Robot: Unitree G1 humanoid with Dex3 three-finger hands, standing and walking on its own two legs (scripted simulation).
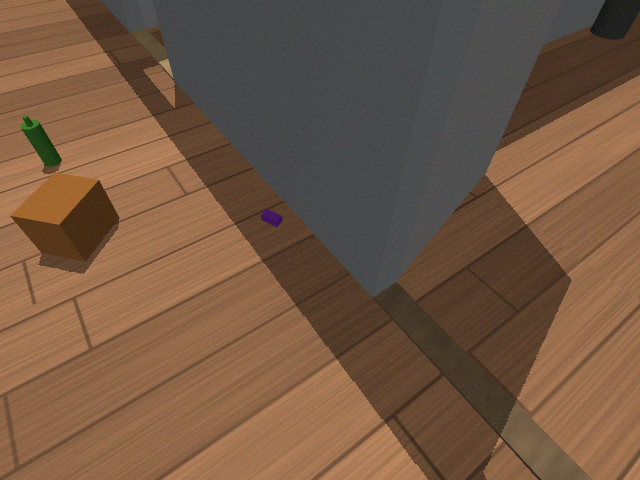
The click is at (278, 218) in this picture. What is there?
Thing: small brick
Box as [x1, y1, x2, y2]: [261, 209, 281, 226]
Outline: 266,209 261,214 261,219 277,226 281,221 281,216
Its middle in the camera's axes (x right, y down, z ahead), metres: -0.21 -0.08 +1.70
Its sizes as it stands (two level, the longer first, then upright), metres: 0.083 0.044 0.033
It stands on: the floor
